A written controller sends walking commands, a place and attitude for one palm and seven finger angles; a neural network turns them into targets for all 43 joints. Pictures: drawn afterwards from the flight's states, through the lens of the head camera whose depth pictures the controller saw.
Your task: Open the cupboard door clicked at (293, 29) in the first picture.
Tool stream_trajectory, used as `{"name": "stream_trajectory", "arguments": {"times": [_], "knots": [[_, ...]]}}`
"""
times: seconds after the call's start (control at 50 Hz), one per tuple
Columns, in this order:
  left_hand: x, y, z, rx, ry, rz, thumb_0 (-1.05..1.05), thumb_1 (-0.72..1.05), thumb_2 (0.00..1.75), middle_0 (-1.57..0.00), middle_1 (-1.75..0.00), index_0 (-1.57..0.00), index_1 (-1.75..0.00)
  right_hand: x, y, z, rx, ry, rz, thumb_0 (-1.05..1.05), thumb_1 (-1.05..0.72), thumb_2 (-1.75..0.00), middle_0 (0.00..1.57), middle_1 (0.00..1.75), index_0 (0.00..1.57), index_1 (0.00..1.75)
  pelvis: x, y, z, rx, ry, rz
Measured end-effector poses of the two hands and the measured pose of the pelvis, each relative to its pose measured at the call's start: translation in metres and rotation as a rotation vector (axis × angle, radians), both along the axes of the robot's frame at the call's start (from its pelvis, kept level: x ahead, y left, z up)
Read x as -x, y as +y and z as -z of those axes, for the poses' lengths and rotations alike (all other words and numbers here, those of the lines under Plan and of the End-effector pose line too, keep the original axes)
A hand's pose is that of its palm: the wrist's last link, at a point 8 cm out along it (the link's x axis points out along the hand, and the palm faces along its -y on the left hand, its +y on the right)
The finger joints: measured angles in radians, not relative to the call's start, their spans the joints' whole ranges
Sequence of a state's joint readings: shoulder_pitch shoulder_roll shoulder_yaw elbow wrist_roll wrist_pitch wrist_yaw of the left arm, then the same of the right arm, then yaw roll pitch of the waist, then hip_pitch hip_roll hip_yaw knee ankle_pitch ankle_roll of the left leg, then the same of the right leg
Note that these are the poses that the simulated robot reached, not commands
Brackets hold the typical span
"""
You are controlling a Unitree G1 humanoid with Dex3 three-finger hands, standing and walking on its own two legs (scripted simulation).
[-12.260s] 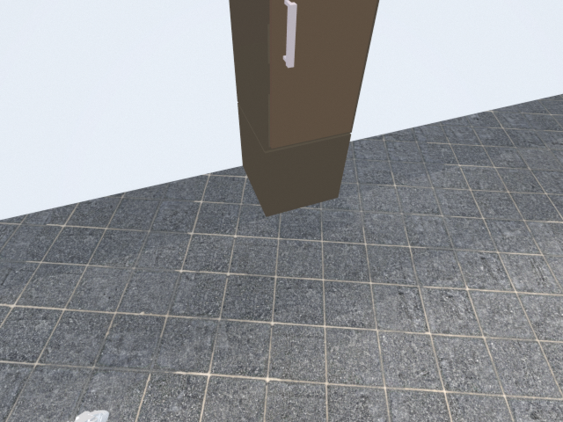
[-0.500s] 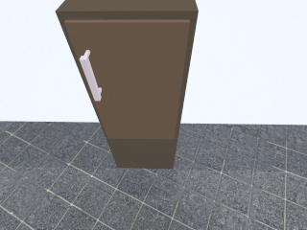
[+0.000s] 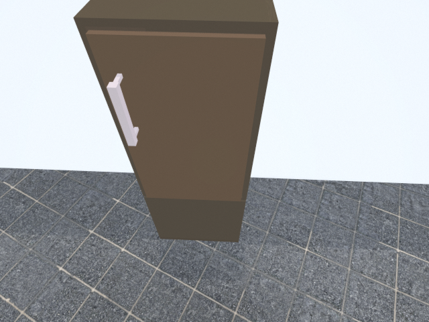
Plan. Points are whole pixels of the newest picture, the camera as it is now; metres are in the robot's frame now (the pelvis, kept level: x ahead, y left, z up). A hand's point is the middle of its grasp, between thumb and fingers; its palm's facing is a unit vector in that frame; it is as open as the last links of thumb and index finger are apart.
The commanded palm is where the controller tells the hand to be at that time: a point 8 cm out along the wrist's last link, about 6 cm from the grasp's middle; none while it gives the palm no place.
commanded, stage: look again from close up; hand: left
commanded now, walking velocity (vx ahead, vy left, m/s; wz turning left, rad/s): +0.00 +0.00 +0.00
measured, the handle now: (126, 111) +0.54 +0.24 +0.08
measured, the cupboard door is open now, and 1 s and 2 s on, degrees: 0 0 0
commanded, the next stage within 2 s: raise the hand with hooked fingers in 0.38 s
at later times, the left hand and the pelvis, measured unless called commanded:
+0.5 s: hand out of the picture +0.01 +0.17 -0.18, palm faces +0.04 -0.98 -0.21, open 7.3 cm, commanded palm +0.09 +0.22 -0.07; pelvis +0.00 +0.00 +0.00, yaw +0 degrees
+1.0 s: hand (99, 320) +0.13 +0.21 -0.04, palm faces +0.12 -0.99 -0.03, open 9.1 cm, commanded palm +0.13 +0.26 -0.01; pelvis -0.07 +0.01 -0.07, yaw +1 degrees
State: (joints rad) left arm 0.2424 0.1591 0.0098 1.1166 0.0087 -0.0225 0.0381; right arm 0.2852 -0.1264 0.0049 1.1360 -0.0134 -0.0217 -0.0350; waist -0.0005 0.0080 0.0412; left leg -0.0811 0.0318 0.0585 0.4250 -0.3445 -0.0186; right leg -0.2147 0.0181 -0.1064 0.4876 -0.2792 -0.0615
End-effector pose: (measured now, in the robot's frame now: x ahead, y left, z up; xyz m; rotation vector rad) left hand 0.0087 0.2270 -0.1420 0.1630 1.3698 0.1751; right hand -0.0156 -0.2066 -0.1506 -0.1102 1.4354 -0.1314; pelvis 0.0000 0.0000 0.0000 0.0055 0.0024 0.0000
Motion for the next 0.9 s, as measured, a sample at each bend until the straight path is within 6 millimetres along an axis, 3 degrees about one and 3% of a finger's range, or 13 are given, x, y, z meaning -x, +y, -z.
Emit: {"name": "stream_trajectory", "arguments": {"times": [0.5, 0.52, 0.58, 0.64, 0.7, 0.74, 0.78, 0.9], "knots": [[0.008, -0.005, 0.002, 0.006, 0.014, -0.010, 0.01, 0.93, 0.90, -0.20, -0.30, -0.20, -0.30, 0.009, 0.001, -0.002, -0.003, 0.027, 0.010, 0.01, -0.91, -0.90, 0.20, 0.30, 0.20, 0.30, 0.000, -0.002, 0.000, 0.006, 0.001, -0.001], [0.001, -0.002, -0.003, 0.004, -0.036, -0.055, 0.01, 0.93, 0.90, -0.20, -0.30, -0.21, -0.30, 0.005, -0.001, -0.003, 0.003, -0.009, 0.015, 0.01, -0.91, -0.90, 0.20, 0.30, 0.20, 0.30, 0.002, -0.001, 0.000, 0.008, 0.003, 0.007], [-0.054, 0.011, -0.051, -0.054, -0.421, -0.089, 0.03, 0.93, 0.90, -0.20, -0.30, -0.21, -0.31, -0.018, -0.016, -0.010, 0.073, -0.219, 0.011, 0.03, -0.93, -0.90, 0.20, 0.30, 0.20, 0.30, 0.007, 0.004, 0.002, 0.002, 0.016, 0.002], [-0.112, 0.015, -0.105, -0.048, -0.800, -0.055, 0.03, 0.90, 0.88, -0.20, -0.32, -0.21, -0.33, -0.055, -0.032, -0.021, 0.116, -0.439, -0.018, 0.03, -0.93, -0.90, 0.20, 0.30, 0.20, 0.30, 0.018, 0.008, 0.007, -0.005, 0.050, -0.021], [-0.151, 0.010, -0.144, 0.013, -1.146, 0.035, 0.02, 0.85, 0.86, -0.20, -0.35, -0.21, -0.35, -0.096, -0.046, -0.038, 0.150, -0.651, -0.059, 0.03, -0.93, -0.90, 0.20, 0.30, 0.20, 0.30, 0.032, 0.009, 0.018, -0.015, 0.103, -0.010], [-0.159, 0.002, -0.156, 0.087, -1.332, 0.109, 0.02, 0.81, 0.85, -0.20, -0.37, -0.21, -0.38, -0.122, -0.052, -0.050, 0.165, -0.778, -0.093, 0.02, -0.92, -0.90, 0.20, 0.30, 0.20, 0.30, 0.041, 0.008, 0.029, -0.022, 0.137, 0.002], [-0.155, -0.004, -0.155, 0.147, -1.437, 0.189, 0.01, 0.76, 0.83, -0.20, -0.40, -0.21, -0.40, -0.144, -0.054, -0.062, 0.177, -0.881, -0.128, 0.02, -0.92, -0.90, 0.20, 0.30, 0.20, 0.30, 0.049, 0.007, 0.041, -0.025, 0.158, 0.011], [-0.115, 0.006, -0.107, 0.195, -1.290, 0.147, 0.01, 0.62, 0.78, -0.22, -0.48, -0.23, -0.49, -0.183, -0.039, -0.080, 0.178, -1.023, -0.205, 0.02, -0.92, -0.90, 0.19, 0.30, 0.20, 0.30, 0.064, 0.008, 0.063, -0.019, 0.183, 0.001]]}}
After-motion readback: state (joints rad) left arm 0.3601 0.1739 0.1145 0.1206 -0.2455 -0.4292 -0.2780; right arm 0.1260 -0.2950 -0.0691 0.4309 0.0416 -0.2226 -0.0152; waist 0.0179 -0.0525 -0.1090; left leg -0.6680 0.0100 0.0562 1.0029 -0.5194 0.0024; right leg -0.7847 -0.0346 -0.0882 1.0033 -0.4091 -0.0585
